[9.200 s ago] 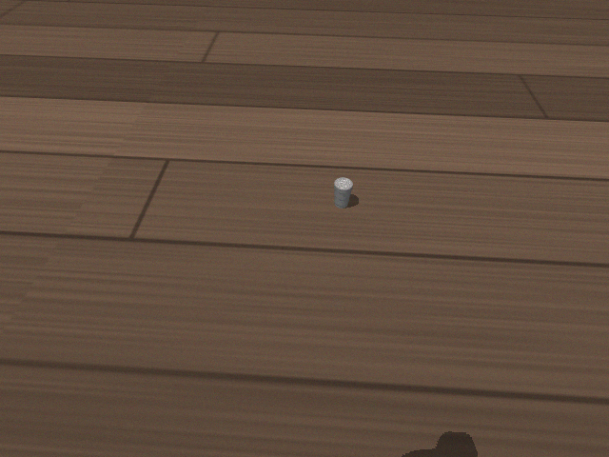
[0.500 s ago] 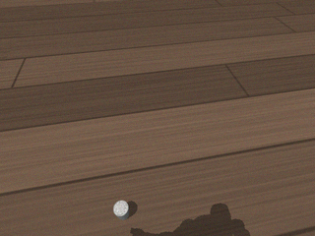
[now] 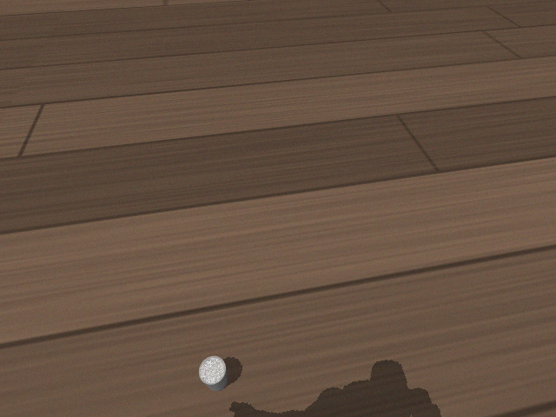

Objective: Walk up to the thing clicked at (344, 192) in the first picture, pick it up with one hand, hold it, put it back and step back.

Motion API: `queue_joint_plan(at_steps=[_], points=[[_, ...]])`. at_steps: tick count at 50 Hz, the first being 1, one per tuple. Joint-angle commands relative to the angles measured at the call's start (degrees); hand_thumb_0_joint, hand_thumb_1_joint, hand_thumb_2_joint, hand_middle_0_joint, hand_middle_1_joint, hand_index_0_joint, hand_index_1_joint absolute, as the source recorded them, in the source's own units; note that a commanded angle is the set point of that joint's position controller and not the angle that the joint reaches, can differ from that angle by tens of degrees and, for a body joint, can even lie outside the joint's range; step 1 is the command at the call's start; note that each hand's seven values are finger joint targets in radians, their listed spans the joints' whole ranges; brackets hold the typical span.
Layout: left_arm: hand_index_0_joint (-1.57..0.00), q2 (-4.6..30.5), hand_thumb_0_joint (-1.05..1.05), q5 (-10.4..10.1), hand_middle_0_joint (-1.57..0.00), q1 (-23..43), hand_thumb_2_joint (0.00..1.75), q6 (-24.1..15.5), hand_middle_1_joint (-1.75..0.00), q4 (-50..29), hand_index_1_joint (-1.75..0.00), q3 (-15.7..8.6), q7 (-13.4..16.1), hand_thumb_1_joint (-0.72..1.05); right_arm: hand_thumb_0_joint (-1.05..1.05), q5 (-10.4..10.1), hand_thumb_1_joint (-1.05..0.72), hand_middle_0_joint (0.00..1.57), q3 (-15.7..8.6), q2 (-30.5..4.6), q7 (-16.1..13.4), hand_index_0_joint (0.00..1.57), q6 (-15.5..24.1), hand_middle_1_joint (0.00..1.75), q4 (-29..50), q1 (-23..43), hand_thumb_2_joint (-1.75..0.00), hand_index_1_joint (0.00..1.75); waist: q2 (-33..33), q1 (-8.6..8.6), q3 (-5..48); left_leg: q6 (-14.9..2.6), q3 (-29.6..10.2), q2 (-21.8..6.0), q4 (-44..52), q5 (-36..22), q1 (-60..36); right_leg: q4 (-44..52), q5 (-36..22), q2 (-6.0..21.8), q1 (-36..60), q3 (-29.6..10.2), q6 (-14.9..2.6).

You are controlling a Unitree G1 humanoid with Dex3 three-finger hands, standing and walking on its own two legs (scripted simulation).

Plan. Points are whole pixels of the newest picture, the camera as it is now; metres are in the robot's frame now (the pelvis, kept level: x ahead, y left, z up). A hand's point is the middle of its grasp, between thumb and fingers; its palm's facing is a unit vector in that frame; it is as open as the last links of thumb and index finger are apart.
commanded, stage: stand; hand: left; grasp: from the side
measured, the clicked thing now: (215, 375) +0.36 +0.21 -0.72
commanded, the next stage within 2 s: rise first in 0.04 s
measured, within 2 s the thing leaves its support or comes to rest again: neither
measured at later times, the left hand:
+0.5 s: hand (129, 415) +0.16 +0.26 -0.18, palm faces -0.05 -0.93 -0.37, open 11.1 cm
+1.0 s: hand out of the picture +0.15 +0.27 -0.24, palm faces -0.15 -0.87 -0.47, open 14.1 cm
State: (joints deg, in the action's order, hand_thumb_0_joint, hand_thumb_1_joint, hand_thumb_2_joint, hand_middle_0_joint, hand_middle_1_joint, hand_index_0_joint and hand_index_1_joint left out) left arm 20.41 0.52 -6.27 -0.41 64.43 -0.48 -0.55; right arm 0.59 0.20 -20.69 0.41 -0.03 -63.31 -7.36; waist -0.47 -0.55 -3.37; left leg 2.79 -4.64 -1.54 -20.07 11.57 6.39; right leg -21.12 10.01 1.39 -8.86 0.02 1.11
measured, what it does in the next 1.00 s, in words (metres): lowers itself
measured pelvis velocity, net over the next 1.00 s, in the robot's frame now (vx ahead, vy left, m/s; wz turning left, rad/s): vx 0.00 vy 0.02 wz -0.03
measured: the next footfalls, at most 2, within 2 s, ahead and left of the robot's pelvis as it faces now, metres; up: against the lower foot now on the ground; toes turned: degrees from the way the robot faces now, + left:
none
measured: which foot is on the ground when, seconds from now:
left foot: down 0.00-1.00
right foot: down 0.00-1.00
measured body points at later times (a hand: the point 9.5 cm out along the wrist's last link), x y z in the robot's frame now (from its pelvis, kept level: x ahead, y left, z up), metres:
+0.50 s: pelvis -0.01 +0.01 -0.03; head +0.05 +0.01 +0.41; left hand +0.16 +0.30 -0.15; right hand +0.10 -0.25 -0.15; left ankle +0.00 +0.15 -0.75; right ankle +0.02 -0.13 -0.75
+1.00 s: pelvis +0.00 +0.02 -0.11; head +0.11 +0.03 +0.33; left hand +0.15 +0.31 -0.21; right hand +0.18 -0.23 -0.20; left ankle +0.00 +0.15 -0.75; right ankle +0.02 -0.13 -0.75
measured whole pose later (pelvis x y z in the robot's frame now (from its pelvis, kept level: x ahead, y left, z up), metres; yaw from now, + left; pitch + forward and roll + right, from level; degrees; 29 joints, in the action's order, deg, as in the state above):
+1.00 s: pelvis +0.00 +0.02 -0.11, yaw -2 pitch +20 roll -2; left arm 17.1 13.5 -16.0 13.5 21.4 -7.8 1.3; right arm 0.2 -2.0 -13.0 -0.4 7.0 -30.9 -9.6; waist -0.1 1.2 7.2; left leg 1.8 -4.6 -0.5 -69.6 34.0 55.7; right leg -66.5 29.5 0.7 -57.0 -1.3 2.7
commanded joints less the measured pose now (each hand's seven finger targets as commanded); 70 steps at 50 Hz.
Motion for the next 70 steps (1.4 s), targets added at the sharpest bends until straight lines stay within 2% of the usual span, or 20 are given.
queue_joint_plan(at_steps=[1,7,8,9,10,11,13,15,18,26,36,44,49,53,54,59,61,64,67,70], points=[[-0.2,13.0,0.0,-0.1,-0.2,2.3,0.9,-1.0,-0.3,-3.3,-0.3,-2.3,0.7,0.9,0.0,-0.2,-0.9,0.2,-2.2,-12.1,-0.8,0.2,1.1,0.3,3.0,1.1,-0.9,0.3,0.5,0.41,3.0,-3.29,-2.3,-4.4,3.5,-4.2,3.3,4.0,-2.4,5.5,2.9,-4.6,-2.25],[-0.22,13.0,0.0,0.0,-0.21,1.7,0.82,-1.1,-0.38,-3.4,-0.38,-2.3,0.6,0.82,0.0,-0.1,-0.96,0.21,-2.2,-12.0,-0.8,0.2,1.4,0.31,3.3,1.5,-0.93,0.31,0.2,0.18,4.3,-3.21,-2.6,-4.8,3.4,-6.6,2.4,3.2,-5.1,5.5,3.8,-4.3,-2.16],[-0.18,1.8,0.0,-2.9,-0.2,21.8,0.9,-6.5,-0.46,-23.5,-0.46,-2.1,1.2,0.74,0.0,-3.6,-1.0,0.2,-0.1,-2.0,-1.9,0.2,4.6,0.3,19.5,3.1,-0.93,0.3,-1.5,7.68,2.3,-2.7,6.6,2.5,-1.5,1.2,7.6,-0.2,-1.2,-0.6,-10.1,0.5,-0.93],[-0.19,4.7,0.0,-2.8,-0.22,27.4,0.91,-6.4,-0.54,-19.9,-0.54,-3.0,1.5,0.66,0.0,-3.6,-0.97,0.2,-0.2,-3.5,-2.5,0.2,4.7,0.3,15.7,0.2,-0.92,0.3,0.7,6.09,3.3,-3.04,6.3,2.8,-2.4,3.6,8.0,-0.6,1.8,-0.8,-7.9,1.2,-0.59],[-0.17,10.5,0.0,-1.6,-0.2,17.8,0.93,-4.3,-0.6,-10.0,-0.62,-7.0,2.2,0.58,0.0,-3.4,-0.95,0.2,-1.2,-5.4,-2.8,0.2,4.3,0.3,14.2,-1.4,-0.92,0.3,2.1,4.66,2.8,-3.12,6.3,3.3,-3.1,5.0,10.2,-1.0,4.6,-1.3,-8.5,1.8,-1.01],[-0.17,10.7,0.0,-1.2,-0.18,12.5,0.89,-3.4,-0.68,-6.0,-0.7,-8.1,1.3,0.5,0.0,-3.4,-0.95,0.2,-2.0,-5.6,-2.8,0.2,3.8,0.3,16.0,-1.7,-0.92,0.3,3.0,2.67,2.3,-2.98,6.4,2.7,-5.2,4.1,12.2,-2.7,5.1,-1.7,-9.0,2.4,-1.1],[-0.16,14.9,0.0,1.1,-0.15,16.5,0.87,-4.0,-0.83,-10.1,-0.81,-10.3,0.7,0.34,0.0,-2.5,-0.91,0.2,-3.9,-5.4,-3.4,0.2,4.5,0.3,17.9,-3.3,-0.9,0.3,3.1,1.77,11.0,-3.15,6.0,2.8,-8.7,1.0,13.9,-6.4,1.5,-1.1,-7.7,1.8,-0.66],[-0.15,13.2,0.0,3.4,-0.11,8.8,0.86,-2.8,-0.97,-5.8,-0.92,-11.1,-0.4,0.18,0.0,-1.5,-0.96,0.2,-4.6,-4.6,-2.9,0.2,5.1,0.3,19.4,-4.7,-0.92,0.3,2.4,1.47,14.2,-3.05,5.7,3.2,-12.7,-0.7,17.5,-10.9,-1.6,-0.8,-9.3,1.5,-0.6],[-0.12,11.8,0.0,5.7,-0.09,3.8,0.92,-0.5,-1.03,-10.3,-0.99,-12.8,-0.7,-0.04,0.0,-1.1,-0.97,0.2,-5.7,-3.9,-2.3,0.2,5.4,0.3,23.6,-4.6,-0.92,0.3,-3.2,-1.59,19.2,-2.1,5.9,3.7,-14.5,-2.5,18.0,-13.6,-1.8,-1.2,-8.9,1.3,-1.37],[-0.09,6.8,0.0,7.6,-0.09,5.5,0.96,9.4,-1.05,-20.1,-1.05,-9.3,1.1,-0.55,0.0,-1.7,-0.95,0.2,-5.2,-2.8,-1.6,0.2,6.7,0.3,31.5,-2.0,-0.91,0.3,1.9,0.77,13.2,-2.08,4.3,2.1,-20.1,6.9,27.7,-18.3,9.0,-2.5,-21.1,2.5,-1.28],[-0.06,7.9,0.0,12.7,-0.07,-3.6,0.98,8.0,-1.08,-38.5,-1.08,-11.7,2.2,-0.54,0.0,-0.8,-0.94,0.2,-6.5,-1.9,-1.5,0.2,9.1,0.3,35.5,-4.9,-0.91,0.3,-4.4,1.29,25.5,-1.54,3.9,1.0,-33.0,-5.2,31.2,-33.4,0.1,-2.0,-29.7,1.8,-1.97],[-0.02,6.1,0.0,13.6,-0.02,-10.3,0.85,11.9,-0.99,-48.9,-0.98,-10.7,2.7,-0.46,0.0,-0.9,-0.89,0.2,-5.8,-1.0,-1.5,0.2,9.6,0.3,38.6,-4.3,-0.88,0.3,-3.1,2.39,28.3,-2.37,3.6,1.1,-39.4,-4.4,36.7,-37.5,-1.4,-1.6,-33.1,1.7,-1.83],[-0.1,6.7,0.0,13.4,-0.08,-13.9,0.92,13.3,-1.07,-52.6,-1.05,-11.9,2.8,-0.5,0.0,-0.8,-0.95,0.2,-5.7,-1.1,-1.6,0.2,10.0,0.3,40.4,-4.0,-0.91,0.3,-3.4,1.87,29.3,-2.11,3.0,1.0,-41.9,-5.8,39.1,-40.9,-1.2,-1.7,-35.8,2.3,-1.96],[-0.01,6.7,0.0,13.4,0.0,-15.5,0.76,14.3,-0.91,-54.6,-0.89,-11.6,2.5,-0.34,0.0,-0.9,-0.8,0.2,-5.6,-0.9,-1.6,0.2,10.1,0.3,41.6,-3.3,-0.88,0.3,-3.9,2.17,29.0,-2.12,2.6,1.2,-42.9,-2.9,41.5,-42.2,1.3,-2.0,-38.6,2.5,-2.04],[-0.09,7.6,0.0,13.2,-0.08,-15.7,0.84,14.4,-0.99,-55.6,-0.97,-12.4,2.3,-0.42,0.0,-0.9,-0.88,0.2,-5.6,-0.8,-1.7,0.2,10.2,0.3,42.0,-3.1,-0.91,0.3,-3.7,1.66,28.8,-2.29,2.7,1.4,-43.4,-1.0,42.5,-42.0,2.3,-1.9,-38.6,2.4,-1.95],[0.0,7.8,0.0,11.7,0.0,-16.9,0.44,14.7,-0.59,-56.2,-0.57,-13.4,2.0,-0.21,0.0,-1.1,-0.78,0.2,-5.2,-0.7,-1.5,0.2,10.5,0.3,42.4,-2.6,-0.87,0.3,-2.6,1.99,28.9,-2.61,3.1,1.7,-46.2,-0.4,45.9,-43.8,2.2,-2.0,-40.2,2.4,-1.91],[0.0,8.6,0.0,11.4,0.0,-15.2,0.5,13.9,-0.43,-55.4,-0.41,-14.0,1.6,-0.18,0.0,-1.0,-0.83,0.2,-5.3,-1.1,-1.4,0.2,10.8,0.3,42.3,-2.4,-0.88,0.3,-1.8,2.54,27.5,-2.87,2.8,1.8,-47.4,2.8,48.6,-44.7,5.0,-2.0,-42.9,2.5,-1.82],[-0.14,9.8,0.0,12.6,-0.14,-9.9,0.74,10.5,-0.67,-52.9,-0.65,-13.7,1.1,-0.39,0.0,-0.9,-0.91,0.2,-5.2,-1.5,-1.2,0.2,11.7,0.3,41.6,-2.1,-0.9,0.3,-3.1,3.47,25.4,-2.95,2.4,1.9,-49.4,7.9,52.5,-47.8,9.6,-1.8,-48.6,2.2,-2.1],[-0.18,12.0,0.0,14.5,-0.18,-1.6,0.84,5.7,-0.91,-49.0,-0.89,-13.6,0.4,-0.39,0.0,-0.5,-0.93,0.2,-5.6,-2.3,-1.1,0.2,12.8,0.3,40.3,-1.1,-0.91,0.3,-3.7,4.36,23.7,-3.16,2.3,1.9,-52.8,17.5,58.8,-51.1,17.5,-1.5,-56.3,1.3,-2.03],[-0.2,12.3,0.0,17.4,-0.21,2.2,0.86,0.8,-0.88,-45.9,-0.89,-12.1,0.4,-0.41,0.0,-0.4,-0.93,0.2,-6.2,-3.1,-0.8,0.2,13.9,0.3,39.2,-0.8,-0.91,0.3,-5.0,4.16,28.0,-3.07,2.2,2.1,-56.2,20.7,61.8,-55.7,19.9,-1.5,-60.5,0.9,-2.02]])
